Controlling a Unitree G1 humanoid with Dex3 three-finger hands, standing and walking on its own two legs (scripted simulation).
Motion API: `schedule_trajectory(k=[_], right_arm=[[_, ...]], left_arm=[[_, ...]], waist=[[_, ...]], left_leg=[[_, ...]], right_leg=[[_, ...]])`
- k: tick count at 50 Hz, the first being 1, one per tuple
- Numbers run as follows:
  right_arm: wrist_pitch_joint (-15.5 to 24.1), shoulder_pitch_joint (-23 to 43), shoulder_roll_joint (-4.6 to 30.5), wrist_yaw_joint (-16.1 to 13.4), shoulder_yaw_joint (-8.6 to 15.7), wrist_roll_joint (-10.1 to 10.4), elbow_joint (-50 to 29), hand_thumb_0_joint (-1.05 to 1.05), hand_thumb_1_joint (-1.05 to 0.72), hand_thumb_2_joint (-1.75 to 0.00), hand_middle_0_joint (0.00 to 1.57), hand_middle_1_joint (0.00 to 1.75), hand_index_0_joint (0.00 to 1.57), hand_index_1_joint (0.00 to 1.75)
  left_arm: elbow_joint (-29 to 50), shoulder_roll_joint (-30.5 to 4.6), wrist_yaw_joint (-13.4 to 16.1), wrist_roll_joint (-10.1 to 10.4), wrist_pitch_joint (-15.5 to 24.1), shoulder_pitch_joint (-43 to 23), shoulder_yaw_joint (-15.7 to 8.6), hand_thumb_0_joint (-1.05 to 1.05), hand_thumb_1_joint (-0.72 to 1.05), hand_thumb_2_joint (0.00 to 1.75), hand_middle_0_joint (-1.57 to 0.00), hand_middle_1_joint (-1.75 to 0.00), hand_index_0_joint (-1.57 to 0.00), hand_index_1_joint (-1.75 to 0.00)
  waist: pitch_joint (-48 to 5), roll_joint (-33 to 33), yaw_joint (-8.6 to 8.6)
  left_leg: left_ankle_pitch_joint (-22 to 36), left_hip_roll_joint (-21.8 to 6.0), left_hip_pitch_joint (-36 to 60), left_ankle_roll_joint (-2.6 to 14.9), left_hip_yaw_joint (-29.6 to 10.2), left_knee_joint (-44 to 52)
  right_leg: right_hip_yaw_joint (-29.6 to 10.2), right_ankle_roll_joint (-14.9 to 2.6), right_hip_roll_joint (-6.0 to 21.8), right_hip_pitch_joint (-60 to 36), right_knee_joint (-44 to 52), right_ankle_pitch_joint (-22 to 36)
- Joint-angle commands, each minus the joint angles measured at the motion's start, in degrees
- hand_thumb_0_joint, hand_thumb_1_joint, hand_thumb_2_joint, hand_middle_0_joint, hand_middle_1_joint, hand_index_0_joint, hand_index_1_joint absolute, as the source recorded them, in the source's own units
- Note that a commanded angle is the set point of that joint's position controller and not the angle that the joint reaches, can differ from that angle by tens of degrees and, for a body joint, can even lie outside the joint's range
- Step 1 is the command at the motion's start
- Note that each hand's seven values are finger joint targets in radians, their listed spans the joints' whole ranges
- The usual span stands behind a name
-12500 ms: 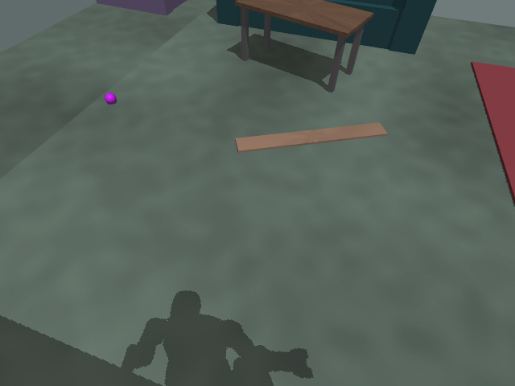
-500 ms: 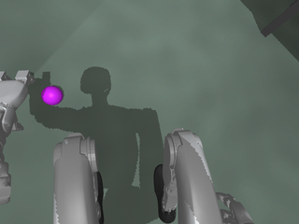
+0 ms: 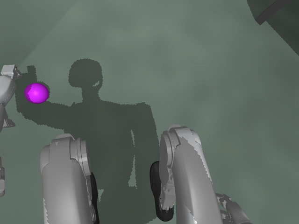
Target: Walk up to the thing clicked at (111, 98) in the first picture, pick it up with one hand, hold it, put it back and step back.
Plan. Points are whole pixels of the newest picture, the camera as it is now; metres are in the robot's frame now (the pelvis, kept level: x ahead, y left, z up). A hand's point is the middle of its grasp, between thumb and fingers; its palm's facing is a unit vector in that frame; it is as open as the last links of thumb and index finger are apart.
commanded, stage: rise first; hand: left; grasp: from above
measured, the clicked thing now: (36, 93) +0.48 +0.31 -0.29
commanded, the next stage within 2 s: approach in 1.76 s
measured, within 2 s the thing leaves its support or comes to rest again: neither
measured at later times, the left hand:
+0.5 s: hand (6, 100) +0.42 +0.35 -0.18, palm faces -0.44 -0.08 -0.89, open 14.1 cm
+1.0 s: hand (4, 95) +0.43 +0.35 -0.18, palm faces -0.44 -0.08 -0.89, open 14.1 cm
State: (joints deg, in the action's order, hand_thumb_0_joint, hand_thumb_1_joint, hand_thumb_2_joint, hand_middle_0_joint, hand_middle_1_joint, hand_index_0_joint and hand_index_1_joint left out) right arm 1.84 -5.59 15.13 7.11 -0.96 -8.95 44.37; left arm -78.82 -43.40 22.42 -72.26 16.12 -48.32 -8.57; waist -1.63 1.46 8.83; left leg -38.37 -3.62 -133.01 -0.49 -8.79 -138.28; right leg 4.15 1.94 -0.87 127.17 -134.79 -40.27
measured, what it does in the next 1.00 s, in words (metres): stands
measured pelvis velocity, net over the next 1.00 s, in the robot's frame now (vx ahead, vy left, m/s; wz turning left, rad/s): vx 0.00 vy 0.00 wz -0.02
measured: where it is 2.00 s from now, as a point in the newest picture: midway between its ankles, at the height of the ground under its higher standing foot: (127, 206)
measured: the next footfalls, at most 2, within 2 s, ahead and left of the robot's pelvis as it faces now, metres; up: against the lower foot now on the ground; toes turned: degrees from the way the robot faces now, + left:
none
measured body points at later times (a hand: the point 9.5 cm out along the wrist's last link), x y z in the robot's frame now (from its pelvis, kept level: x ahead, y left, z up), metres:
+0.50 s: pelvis +0.00 +0.00 -0.01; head +0.24 +0.08 +0.37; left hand +0.44 +0.35 -0.13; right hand +0.09 -0.27 -0.12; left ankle +0.08 +0.13 -0.29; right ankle +0.10 -0.12 -0.29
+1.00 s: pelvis +0.00 +0.00 -0.01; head +0.24 +0.08 +0.36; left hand +0.45 +0.35 -0.12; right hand +0.07 -0.27 -0.12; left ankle +0.08 +0.13 -0.29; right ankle +0.10 -0.12 -0.29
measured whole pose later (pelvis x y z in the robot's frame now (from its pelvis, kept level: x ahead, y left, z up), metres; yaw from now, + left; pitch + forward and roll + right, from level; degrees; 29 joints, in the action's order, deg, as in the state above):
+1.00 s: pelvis +0.00 +0.00 -0.01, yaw -1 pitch +32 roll -9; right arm 1.2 -6.5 15.5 7.7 -4.0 -10.3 43.5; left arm -80.7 -48.6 21.8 -73.5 16.8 -51.3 -9.3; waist -0.3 2.1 11.2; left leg -38.9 -3.0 -135.0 -0.4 -10.3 -141.0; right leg 5.2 2.5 -1.0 127.9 -136.3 -40.8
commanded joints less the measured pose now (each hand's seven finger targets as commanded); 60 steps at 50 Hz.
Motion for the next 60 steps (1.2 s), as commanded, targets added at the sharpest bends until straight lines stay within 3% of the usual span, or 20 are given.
schedule_trajectory(k=[1,12,13,15,17,22,24,28,30,34,38,41,43,46,50,56,58,60], right_arm=[[0.6,-10.7,13.6,-0.5,4.0,0.1,-0.9,0.0,-0.9,-0.9,0.2,0.3,0.2,0.3],[0.2,-10.7,14.0,-0.1,3.4,-0.4,-1.0,0.0,-0.9,-0.9,0.2,0.3,0.2,0.3],[0.3,-11.1,14.2,0.0,3.4,-0.4,-0.8,0.0,-0.9,-0.9,0.2,0.3,0.2,0.3],[0.3,-10.6,14.1,-0.1,3.3,-0.5,-0.7,0.0,-0.9,-0.9,0.2,0.3,0.2,0.3],[0.4,-11.0,14.3,0.1,3.0,-0.8,-1.1,0.0,-0.9,-0.9,0.2,0.3,0.2,0.3],[0.6,-10.9,14.1,0.0,2.9,-0.7,-0.8,0.0,-0.9,-0.9,0.2,0.3,0.2,0.3],[0.6,-11.2,14.3,0.0,2.7,-0.8,-0.9,0.0,-0.9,-0.9,0.2,0.3,0.2,0.3],[0.5,-11.1,14.5,0.0,2.4,-0.9,-1.0,0.0,-0.9,-0.9,0.2,0.3,0.2,0.3],[0.4,-11.1,14.5,0.0,2.3,-1.0,-0.9,0.0,-0.9,-0.9,0.2,0.3,0.2,0.3],[0.3,-11.2,14.7,0.0,1.6,-1.3,-1.2,0.0,-0.9,-0.9,0.2,0.3,0.2,0.3],[0.2,-11.0,14.6,0.1,1.2,-1.3,-1.3,0.0,-0.9,-0.9,0.2,0.3,0.2,0.3],[0.1,-11.0,15.0,0.0,1.2,-1.2,-1.6,0.0,-0.9,-0.9,0.2,0.3,0.2,0.3],[0.0,-10.6,15.0,0.0,1.2,-1.3,-1.5,0.0,-0.9,-0.9,0.2,0.3,0.2,0.3],[-0.2,-10.9,15.0,-0.1,1.4,-1.3,-1.6,0.0,-0.9,-0.9,0.2,0.3,0.2,0.3],[-0.3,-11.6,15.0,0.1,1.6,-1.0,-1.7,0.0,-0.9,-0.9,0.2,0.3,0.2,0.3],[-0.1,-11.9,14.9,0.2,1.7,-0.5,-1.8,0.0,-0.91,-0.9,0.2,0.3,0.2,0.3],[-0.2,-11.8,14.9,0.2,1.6,-0.2,-1.8,0.0,-0.9,-0.9,0.2,0.3,0.2,0.3],[-0.3,-11.8,14.9,0.2,1.5,-0.3,-2.0,0.0,-0.91,-0.9,0.2,0.3,0.2,0.3]], left_arm=[[7.4,-17.5,1.9,0.8,0.3,-14.0,-2.9,0.0,-0.53,0.98,-0.06,-1.06,-0.08,-1.04],[8.2,-17.4,2.5,0.6,0.7,-15.6,-2.7,0.0,-0.53,0.98,-0.07,-1.05,-0.08,-1.03],[7.8,-18.1,2.8,0.6,0.8,-15.7,-3.3,0.0,-0.59,1.06,-0.1,-1.0,-0.06,-1.03],[7.9,-17.9,2.9,0.4,0.7,-15.8,-3.1,0.0,-0.54,1.0,-0.08,-1.04,-0.08,-1.03],[6.2,-17.9,3.1,0.2,0.4,-15.8,-2.9,0.0,-0.55,1.01,-0.08,-1.03,-0.08,-1.03],[5.5,-18.3,3.2,-0.1,0.1,-16.2,-2.6,0.0,-0.56,1.02,-0.08,-1.03,-0.07,-1.04],[5.5,-18.1,3.0,0.3,0.2,-17.7,-2.4,0.0,-0.56,1.02,-0.09,-1.01,-0.08,-1.03],[6.3,-20.0,2.7,0.2,0.2,-17.6,-3.2,0.0,-0.55,1.01,-0.09,-1.02,-0.08,-1.03],[5.0,-19.0,2.3,0.3,0.2,-17.9,-2.4,0.0,-0.55,1.01,-0.09,-1.02,-0.08,-1.03],[5.3,-21.4,2.0,0.3,0.5,-19.0,-3.4,0.0,-0.55,1.01,-0.1,-1.01,-0.09,-1.02],[2.9,-20.8,1.5,0.2,0.5,-18.0,-2.4,0.0,-0.56,1.02,-0.1,-1.0,-0.08,-1.02],[4.5,-23.9,1.7,0.1,0.8,-18.2,-4.5,0.0,-0.56,1.02,-0.1,-0.99,-0.08,-1.02],[5.2,-22.1,1.4,0.0,0.9,-18.9,-3.2,0.0,-0.56,1.02,-0.1,-1.0,-0.08,-1.02],[7.6,-22.5,1.4,-0.3,1.1,-19.3,-3.4,0.0,-0.56,1.02,-0.11,-0.99,-0.08,-1.01],[6.3,-20.5,1.0,0.4,0.5,-18.3,-2.3,0.0,-0.57,1.03,-0.1,-1.0,-0.08,-1.02],[7.2,-20.4,0.5,0.3,0.4,-18.3,-1.8,0.0,-0.55,1.02,-0.12,-0.98,-0.1,-1.01],[7.3,-21.9,0.6,0.1,0.4,-18.5,-2.7,0.0,-0.55,1.02,-0.11,-0.99,-0.09,-1.01],[6.7,-21.1,0.3,0.5,0.5,-18.8,-2.3,0.0,-0.53,1.0,-0.13,-0.98,-0.11,-1.0]], waist=[[-38.7,-13.8,-0.54],[-39.0,-15.4,0.42],[-39.2,-15.8,0.48],[-39.2,-16.5,0.03],[-37.1,-15.7,1.14],[-37.8,-16.5,0.82],[-37.2,-15.0,1.8],[-39.4,-17.1,1.02],[-38.8,-16.6,1.94],[-38.3,-16.0,1.94],[-36.3,-15.0,2.38],[-37.8,-16.8,1.2],[-37.6,-17.7,1.89],[-39.5,-20.0,1.65],[-38.2,-17.9,2.52],[-37.3,-19.2,2.2],[-38.2,-19.1,1.73],[-38.0,-17.0,2.52]], left_leg=[[8.1,2.1,29.5,2.01,5.9,13.1],[9.5,2.0,30.0,1.83,5.5,12.3],[9.9,2.0,29.9,1.78,5.5,12.0],[9.7,2.0,30.6,1.64,5.4,12.4],[8.8,2.1,28.9,1.84,5.5,12.2],[9.1,2.0,30.0,1.68,5.3,12.0],[8.8,2.0,28.6,1.89,5.2,11.7],[10.5,2.0,30.1,1.74,5.4,11.3],[10.3,2.0,30.0,1.71,5.0,11.2],[10.1,2.0,28.0,1.96,5.2,10.8],[8.9,2.0,27.0,2.07,5.0,10.8],[8.8,2.0,27.9,1.86,5.1,10.9],[8.6,2.0,29.1,1.67,4.7,11.4],[9.4,2.1,31.1,1.34,4.6,11.9],[10.3,2.0,30.1,1.6,4.5,11.8],[10.1,2.0,30.9,1.43,4.5,12.5],[10.8,2.1,30.9,1.49,4.6,12.4],[10.3,2.1,29.6,1.82,4.7,12.0]], right_leg=[[4.6,-3.73,-2.0,-16.3,14.6,10.7],[5.1,-3.71,-2.1,-15.5,13.6,12.2],[5.3,-3.65,-2.1,-15.6,13.0,12.6],[5.4,-3.84,-2.1,-14.7,12.6,12.3],[5.3,-3.69,-2.0,-14.7,13.3,11.7],[5.4,-3.83,-2.0,-14.1,12.7,11.7],[5.4,-3.63,-2.1,-14.6,13.2,11.8],[5.2,-3.56,-2.1,-15.9,12.7,13.3],[5.6,-3.57,-2.2,-15.0,12.5,13.1],[5.5,-3.33,-2.2,-16.7,12.9,13.3],[5.5,-3.37,-2.4,-16.0,13.1,12.2],[5.6,-3.54,-2.3,-16.3,12.5,11.8],[6.0,-3.68,-2.4,-14.7,12.2,11.6],[6.1,-3.84,-2.3,-14.8,12.1,12.1],[6.2,-3.56,-2.3,-14.8,12.6,13.4],[6.0,-3.7,-2.1,-14.5,12.7,13.2],[5.8,-3.69,-2.0,-15.0,12.6,13.8],[5.8,-3.43,-2.1,-15.7,13.3,13.6]])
